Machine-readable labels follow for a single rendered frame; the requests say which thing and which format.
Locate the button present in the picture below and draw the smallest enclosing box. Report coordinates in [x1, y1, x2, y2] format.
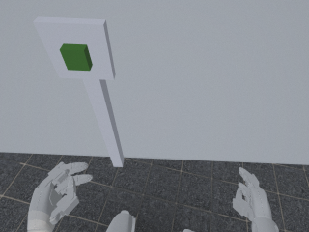
[59, 43, 93, 71]

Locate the robot left hand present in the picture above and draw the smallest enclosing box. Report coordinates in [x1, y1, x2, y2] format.
[27, 161, 93, 232]

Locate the robot right forearm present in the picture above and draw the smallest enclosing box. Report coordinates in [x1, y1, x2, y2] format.
[251, 217, 279, 232]

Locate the panel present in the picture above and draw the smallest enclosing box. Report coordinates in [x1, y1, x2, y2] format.
[33, 16, 125, 167]

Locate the robot left thigh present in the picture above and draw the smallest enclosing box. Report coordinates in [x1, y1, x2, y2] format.
[106, 213, 136, 232]

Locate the robot right hand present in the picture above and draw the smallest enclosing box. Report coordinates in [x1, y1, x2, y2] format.
[233, 167, 272, 221]

